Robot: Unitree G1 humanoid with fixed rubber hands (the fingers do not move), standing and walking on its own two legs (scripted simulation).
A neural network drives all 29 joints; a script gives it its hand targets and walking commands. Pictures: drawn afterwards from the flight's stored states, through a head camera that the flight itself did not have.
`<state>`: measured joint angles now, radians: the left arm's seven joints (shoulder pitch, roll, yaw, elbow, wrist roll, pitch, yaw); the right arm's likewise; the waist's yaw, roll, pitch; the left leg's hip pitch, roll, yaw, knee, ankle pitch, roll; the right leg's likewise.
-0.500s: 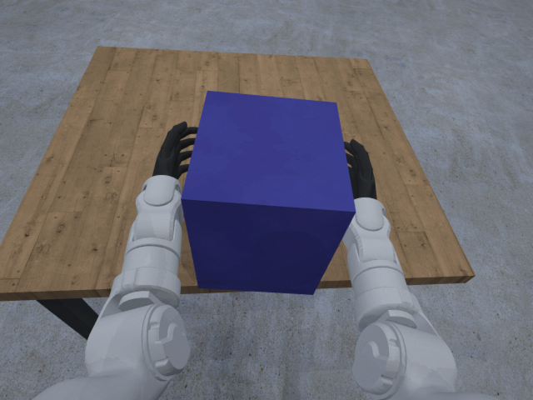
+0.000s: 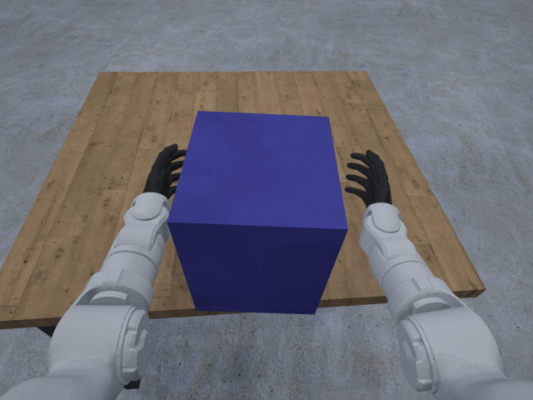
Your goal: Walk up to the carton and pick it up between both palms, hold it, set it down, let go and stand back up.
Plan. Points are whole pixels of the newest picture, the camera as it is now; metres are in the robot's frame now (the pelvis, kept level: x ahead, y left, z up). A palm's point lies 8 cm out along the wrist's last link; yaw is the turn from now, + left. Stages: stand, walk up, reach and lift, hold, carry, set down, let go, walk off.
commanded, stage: set down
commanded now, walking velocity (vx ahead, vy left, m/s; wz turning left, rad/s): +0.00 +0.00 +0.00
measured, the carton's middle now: (259, 218) +0.38 +0.02 +0.06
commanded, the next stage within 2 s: none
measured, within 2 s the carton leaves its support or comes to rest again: neither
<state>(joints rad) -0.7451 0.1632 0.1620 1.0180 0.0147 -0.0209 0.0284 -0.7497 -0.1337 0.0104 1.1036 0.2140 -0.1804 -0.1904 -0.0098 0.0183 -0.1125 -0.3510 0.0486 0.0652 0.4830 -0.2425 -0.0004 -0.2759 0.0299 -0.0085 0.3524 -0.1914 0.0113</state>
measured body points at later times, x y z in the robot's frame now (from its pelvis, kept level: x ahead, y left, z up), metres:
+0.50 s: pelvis -0.07 -0.02 +0.00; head -0.08 +0.01 +0.45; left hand +0.32 +0.21 +0.09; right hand +0.31 -0.17 +0.08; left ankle -0.01 +0.10 -0.74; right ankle -0.02 -0.12 -0.74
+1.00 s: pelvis -0.05 +0.02 +0.00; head -0.06 +0.05 +0.45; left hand +0.25 +0.21 +0.03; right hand +0.25 -0.18 +0.06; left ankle -0.01 +0.10 -0.74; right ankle -0.02 -0.12 -0.74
